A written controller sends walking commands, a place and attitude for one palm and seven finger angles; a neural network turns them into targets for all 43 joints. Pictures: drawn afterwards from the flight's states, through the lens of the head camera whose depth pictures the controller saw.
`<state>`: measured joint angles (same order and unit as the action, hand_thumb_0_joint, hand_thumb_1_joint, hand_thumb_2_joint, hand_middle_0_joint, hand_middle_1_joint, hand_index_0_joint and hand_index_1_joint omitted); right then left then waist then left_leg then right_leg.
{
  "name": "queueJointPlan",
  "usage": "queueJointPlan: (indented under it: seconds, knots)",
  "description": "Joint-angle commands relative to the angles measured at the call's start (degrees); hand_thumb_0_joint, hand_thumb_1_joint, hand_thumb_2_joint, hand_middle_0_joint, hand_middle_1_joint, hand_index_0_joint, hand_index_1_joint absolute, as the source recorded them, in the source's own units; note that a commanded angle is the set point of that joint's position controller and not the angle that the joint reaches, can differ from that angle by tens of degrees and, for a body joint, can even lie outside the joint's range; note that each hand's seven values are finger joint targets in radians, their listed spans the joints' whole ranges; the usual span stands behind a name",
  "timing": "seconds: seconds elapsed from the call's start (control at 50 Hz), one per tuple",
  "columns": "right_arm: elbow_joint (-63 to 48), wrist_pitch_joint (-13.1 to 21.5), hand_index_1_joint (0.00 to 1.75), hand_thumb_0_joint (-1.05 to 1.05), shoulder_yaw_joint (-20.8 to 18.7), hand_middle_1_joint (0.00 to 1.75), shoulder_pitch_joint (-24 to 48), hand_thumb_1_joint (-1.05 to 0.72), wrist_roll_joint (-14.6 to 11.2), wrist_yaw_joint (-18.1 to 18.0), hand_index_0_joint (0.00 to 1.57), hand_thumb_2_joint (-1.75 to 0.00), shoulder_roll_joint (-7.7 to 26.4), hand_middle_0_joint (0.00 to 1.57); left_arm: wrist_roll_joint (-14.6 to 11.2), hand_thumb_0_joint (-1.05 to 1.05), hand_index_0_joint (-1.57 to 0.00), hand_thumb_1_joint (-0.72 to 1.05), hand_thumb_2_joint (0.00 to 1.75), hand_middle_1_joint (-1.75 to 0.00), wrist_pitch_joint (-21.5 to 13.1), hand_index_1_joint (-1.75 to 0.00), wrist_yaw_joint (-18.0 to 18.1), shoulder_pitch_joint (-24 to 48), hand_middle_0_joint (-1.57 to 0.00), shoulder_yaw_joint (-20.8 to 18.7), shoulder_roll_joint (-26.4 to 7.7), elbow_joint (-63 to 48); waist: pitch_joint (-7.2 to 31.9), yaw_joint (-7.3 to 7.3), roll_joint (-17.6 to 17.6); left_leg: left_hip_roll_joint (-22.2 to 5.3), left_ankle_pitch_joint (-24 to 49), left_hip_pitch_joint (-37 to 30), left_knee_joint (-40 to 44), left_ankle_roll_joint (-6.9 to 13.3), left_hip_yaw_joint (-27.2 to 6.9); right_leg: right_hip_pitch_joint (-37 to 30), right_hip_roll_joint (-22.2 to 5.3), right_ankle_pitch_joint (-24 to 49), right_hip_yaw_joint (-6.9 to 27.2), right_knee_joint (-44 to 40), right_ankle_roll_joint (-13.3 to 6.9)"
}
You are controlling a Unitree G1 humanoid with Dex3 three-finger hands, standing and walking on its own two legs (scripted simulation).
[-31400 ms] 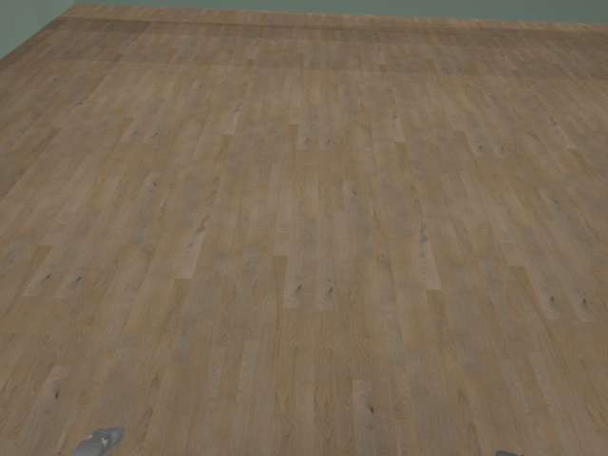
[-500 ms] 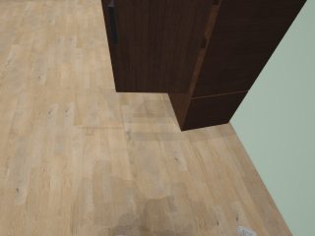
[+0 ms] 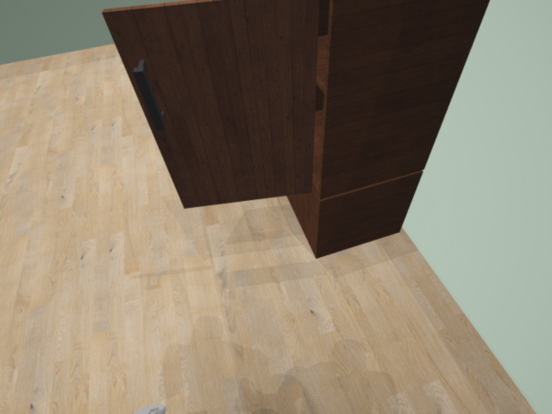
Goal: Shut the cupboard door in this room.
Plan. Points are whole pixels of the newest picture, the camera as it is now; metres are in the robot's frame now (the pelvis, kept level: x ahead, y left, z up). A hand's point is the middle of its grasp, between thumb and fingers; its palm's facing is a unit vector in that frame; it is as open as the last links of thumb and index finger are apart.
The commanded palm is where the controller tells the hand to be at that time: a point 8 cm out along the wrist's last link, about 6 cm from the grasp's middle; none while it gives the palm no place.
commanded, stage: take the last steps up to it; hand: left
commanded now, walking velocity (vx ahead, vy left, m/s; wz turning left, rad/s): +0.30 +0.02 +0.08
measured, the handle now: (151, 96) +0.74 +0.29 +0.07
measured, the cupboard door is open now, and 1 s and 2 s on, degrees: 79 79 79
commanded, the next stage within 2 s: come to a stop and stand still in 0.56 s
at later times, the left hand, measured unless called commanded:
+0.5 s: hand out of the picture +0.04 +0.13 -0.15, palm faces +0.19 -0.97 -0.15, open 7.4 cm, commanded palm none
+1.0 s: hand (183, 309) +0.34 +0.21 -0.16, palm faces +0.05 -0.96 -0.27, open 7.4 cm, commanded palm none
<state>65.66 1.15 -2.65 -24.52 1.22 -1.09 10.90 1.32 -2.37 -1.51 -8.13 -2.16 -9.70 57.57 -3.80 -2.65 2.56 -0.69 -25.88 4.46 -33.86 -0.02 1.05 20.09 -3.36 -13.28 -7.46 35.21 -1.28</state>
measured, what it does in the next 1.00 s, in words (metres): walks ahead: left foot, then right foot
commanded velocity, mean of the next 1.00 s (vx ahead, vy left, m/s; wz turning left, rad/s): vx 0.06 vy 0.00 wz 0.02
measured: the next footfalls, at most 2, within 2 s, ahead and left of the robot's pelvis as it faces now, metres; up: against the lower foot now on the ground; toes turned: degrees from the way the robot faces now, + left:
left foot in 0.56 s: +0.28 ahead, +0.14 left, +0.00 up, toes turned +10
right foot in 0.98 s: +0.33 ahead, -0.11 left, +0.00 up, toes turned -4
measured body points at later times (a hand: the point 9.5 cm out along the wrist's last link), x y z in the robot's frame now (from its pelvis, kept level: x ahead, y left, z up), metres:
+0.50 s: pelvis +0.15 +0.00 +0.02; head +0.18 -0.01 +0.46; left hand +0.04 +0.18 -0.13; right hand +0.27 -0.21 -0.14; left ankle +0.23 +0.14 -0.70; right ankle +0.06 -0.09 -0.73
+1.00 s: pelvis +0.26 +0.00 +0.00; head +0.29 -0.01 +0.45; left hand +0.33 +0.26 -0.14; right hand +0.29 -0.23 -0.16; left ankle +0.24 +0.13 -0.73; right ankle +0.29 -0.10 -0.73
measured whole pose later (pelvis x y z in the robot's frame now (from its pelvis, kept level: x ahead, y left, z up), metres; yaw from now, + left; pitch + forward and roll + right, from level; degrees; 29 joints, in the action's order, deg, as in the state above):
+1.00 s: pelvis +0.26 +0.00 +0.00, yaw +1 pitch -1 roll +2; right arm 61.6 -0.9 -3.1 -12.0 1.1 -2.0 9.2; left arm 1.2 0.4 1.5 -8.6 -2.9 -11.5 56.8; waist -5.3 -0.5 -0.3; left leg -2.9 -18.5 12.0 -32.4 -0.6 8.5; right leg 17.7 -3.6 -13.8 -4.4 34.4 0.3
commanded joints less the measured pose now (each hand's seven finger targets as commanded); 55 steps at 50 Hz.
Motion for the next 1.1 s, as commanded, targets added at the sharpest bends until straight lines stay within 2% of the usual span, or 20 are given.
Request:
queueJointPlan:
  seconds: [0.0,0.04,0.08,0.12,0.28,0.44,0.48,0.5,0.52,0.54,0.56,0.58,0.64,0.7,0.88,0.94,0.96,0.98,1.0,1.08]
  knots:
    - [-6.52,1.10,0.30,0.00,-1.36,0.30,5.57,-0.90,-0.42,0.91,0.20,-0.90,5.08,0.20,-0.92,0.00,-0.20,0.90,0.90,-0.30,-0.94,-0.30,2.06,-17.15,-0.20,-3.44,-13.23,2.30,2.82,8.61,-16.02,-2.77,-1.45,30.64,-34.31,2.44,-3.93,-19.84,-21.90,-20.69,33.27,-26.12,-7.03]
    - [-5.35,0.60,0.30,0.00,-1.59,0.30,6.07,-0.90,-0.09,1.37,0.20,-0.90,3.24,0.20,-0.91,0.00,-0.20,0.90,0.90,-0.30,-0.95,-0.30,2.24,-9.51,-0.20,-2.16,-8.78,0.42,-2.12,4.87,-6.87,-5.00,7.11,29.46,-35.86,1.54,-3.30,-10.71,-18.54,-18.81,24.51,-26.62,-5.90]
    - [-3.59,-0.21,0.30,0.00,-1.49,0.30,2.53,-0.90,0.16,1.70,0.20,-0.90,0.88,0.20,-0.87,0.00,-0.20,0.90,0.90,-0.30,-1.80,-0.30,2.38,-8.42,-0.20,-1.40,-5.48,0.40,-0.49,2.61,-5.51,-5.70,12.42,25.72,-33.74,0.39,-2.44,-8.48,-14.48,-8.43,14.84,-26.60,-4.00]
    - [-3.26,-0.72,0.30,0.00,-1.39,0.30,1.77,-0.90,0.39,1.81,0.20,-0.90,0.16,0.20,-0.62,0.00,-0.20,0.90,0.90,-0.30,-2.36,-0.30,2.38,-10.38,-0.20,-1.02,-4.02,1.39,-0.48,2.17,-7.40,-5.75,14.76,25.94,-31.59,-0.77,-1.14,-8.45,-12.48,-1.57,10.32,-26.82,-3.62]
    - [-6.74,-0.55,0.30,0.00,-1.43,0.30,12.00,-0.90,0.11,2.42,0.20,-0.90,0.59,0.20,-0.33,0.00,-0.20,0.90,0.90,-0.30,-3.41,-0.30,2.59,-18.01,-0.20,-0.50,-4.29,4.95,-3.05,3.85,-8.92,-6.61,17.46,33.87,-21.70,-2.23,0.12,-16.68,-13.14,13.57,8.33,-26.01,-5.76]
    - [-10.35,0.92,0.30,0.00,0.01,0.30,21.86,-0.90,-0.03,2.66,0.20,-0.90,-0.72,0.20,0.03,0.00,-0.20,0.90,0.90,-0.30,-2.34,-0.30,3.10,-21.87,-0.20,-0.76,-5.10,7.44,-2.89,6.39,-10.28,-3.10,12.96,24.77,-3.33,0.08,4.86,-20.44,-13.85,29.06,5.85,-19.60,-6.48]
    - [-9.41,1.36,0.30,0.00,-0.12,0.30,18.41,-0.90,0.03,2.10,0.20,-0.90,0.03,0.20,-0.06,0.00,-0.20,0.90,0.90,-0.30,-2.01,-0.30,3.16,-21.08,-0.20,-0.80,-5.50,7.61,-0.60,4.37,-10.09,-0.85,13.61,16.85,1.33,0.96,6.49,-19.64,-12.82,36.57,4.33,-13.50,-5.33]
    - [-7.63,1.72,0.30,0.00,-0.28,0.30,12.75,-0.90,0.17,1.61,0.20,-0.90,0.99,0.20,-0.32,0.00,-0.20,0.90,0.90,-0.30,-1.95,-0.30,3.17,-19.59,-0.20,-0.81,-5.80,7.35,2.36,1.51,-9.58,0.76,17.59,8.91,5.95,1.36,7.77,-18.09,-10.77,38.83,1.88,-6.86,-3.87]
    - [-5.58,2.15,0.30,0.00,-0.90,0.30,5.68,-0.90,0.42,1.07,0.20,-0.90,3.81,0.20,-0.65,0.00,-0.20,0.90,0.90,-0.30,-1.91,-0.30,3.17,-19.12,-0.20,-0.59,-5.00,6.88,7.13,-1.33,-7.19,-2.19,24.75,-3.52,8.27,2.48,5.02,-12.27,-8.83,32.73,0.78,3.06,-2.10]
    - [-4.39,2.63,0.30,0.00,-2.21,0.30,-0.53,-0.90,0.86,0.38,0.20,-0.90,9.35,0.20,-1.20,0.00,-0.20,0.90,0.90,-0.30,-1.88,-0.30,2.94,-21.20,-0.20,-0.18,-2.29,6.20,14.46,-2.90,4.47,-15.52,39.75,-18.10,6.12,7.64,-9.65,0.88,-2.28,9.06,-2.36,16.28,0.64]
    - [-3.32,2.08,0.30,0.00,-2.71,0.30,-4.31,-0.90,-0.03,-0.02,0.20,-0.90,12.02,0.20,-1.24,0.00,-0.20,0.90,0.90,-0.30,-2.13,-0.30,2.89,-20.44,-0.20,0.45,-0.76,5.09,16.99,-3.15,10.72,-24.77,54.19,-21.98,9.26,14.23,-19.85,9.12,1.36,-21.79,0.31,30.38,1.06]
    - [-4.01,1.48,0.30,0.00,-2.51,0.30,-1.75,-0.90,-0.66,-0.02,0.20,-0.90,11.15,0.20,-0.91,0.00,-0.20,0.90,0.90,-0.30,-1.61,-0.30,3.23,-17.62,-0.20,-0.09,-2.21,3.81,12.40,-1.93,4.75,-24.92,51.06,-15.33,10.88,15.43,-15.56,10.65,-0.88,-21.86,4.04,34.88,-0.05]
    - [-5.66,2.52,0.30,0.00,-0.75,0.30,7.28,-0.90,-0.36,-0.47,0.20,-0.90,4.01,0.20,-0.39,0.00,-0.20,0.90,0.90,-0.30,-0.45,-0.30,2.54,-14.33,-0.20,-0.67,-0.52,4.72,2.20,1.69,2.97,-18.75,41.87,0.00,16.96,11.44,-7.49,10.66,-4.14,-11.74,6.19,34.21,1.17]
    - [-6.18,2.92,0.30,0.00,0.44,0.30,10.86,-0.90,-0.57,-0.99,0.20,-0.90,2.03,0.20,-0.71,0.00,-0.20,0.90,0.90,-0.30,1.50,-0.30,2.99,-17.61,-0.20,-0.21,1.47,5.98,2.64,5.03,0.48,-15.68,52.75,8.81,17.77,8.62,-0.76,1.40,-3.88,-6.90,6.70,25.03,3.11]
    - [-6.83,-0.59,0.30,0.00,-1.97,0.30,12.38,-0.90,0.18,-1.52,0.20,-0.90,6.37,0.20,-0.12,0.00,-0.20,0.90,0.90,-0.30,3.91,-0.30,3.23,-9.94,-0.20,-1.29,-4.22,-0.15,0.80,3.88,7.71,-16.69,51.58,5.33,10.81,8.20,-2.39,-1.06,-1.02,-6.74,4.02,4.95,2.33]
    - [-7.04,-1.52,0.30,0.00,-2.44,0.30,11.97,-0.90,-0.17,-0.94,0.20,-0.90,6.43,0.20,-0.09,0.00,-0.20,0.90,0.90,-0.30,2.99,-0.30,3.22,-10.79,-0.20,-1.72,-6.46,-0.55,3.77,4.99,3.26,-11.72,38.39,6.69,4.02,3.45,0.17,-8.53,-2.36,12.76,4.64,-8.18,2.14]
    - [-7.24,-1.73,0.30,0.00,-2.38,0.30,10.27,-0.90,-0.66,-0.64,0.20,-0.90,4.15,0.20,0.34,0.00,-0.20,0.90,0.90,-0.30,2.41,-0.30,3.54,-10.44,-0.20,-2.12,-9.71,-0.93,6.03,4.30,-6.44,-6.11,24.40,11.20,-3.12,0.31,3.57,-12.61,-9.57,30.75,13.52,-8.81,-0.73]
    - [-7.87,-2.23,0.30,0.00,-1.98,0.30,9.02,-0.90,-1.06,-0.38,0.20,-0.90,1.80,0.20,0.36,0.00,-0.20,0.90,0.90,-0.30,2.08,-0.30,3.55,-9.83,-0.20,-2.38,-12.67,-1.23,6.05,3.85,-14.92,-0.37,-0.69,15.55,-10.78,-1.73,5.65,-13.63,-18.76,47.37,19.72,-10.95,-6.65]
    - [-7.74,-3.15,0.30,0.00,-2.03,0.30,9.30,-0.90,-1.20,-0.64,0.20,-0.90,2.10,0.20,-0.05,0.00,-0.20,0.90,0.90,-0.30,2.10,-0.30,3.57,-10.23,-0.20,-2.11,-12.55,-1.48,7.66,4.94,-12.38,0.24,-9.67,14.48,-19.20,-1.37,1.09,-12.06,-21.66,49.56,18.84,-12.60,-10.65]
    - [-6.48,-4.17,0.30,0.00,-2.28,0.30,8.88,-0.90,-0.77,-0.21,0.20,-0.90,3.31,0.20,-0.37,0.00,-0.20,0.90,0.90,-0.30,2.45,-0.30,4.39,-3.39,-0.20,-2.40,-10.43,-3.43,6.49,3.54,-10.52,-0.71,-2.56,19.79,-31.57,-2.10,-3.48,-10.97,-16.76,33.97,15.56,-13.75,-9.94]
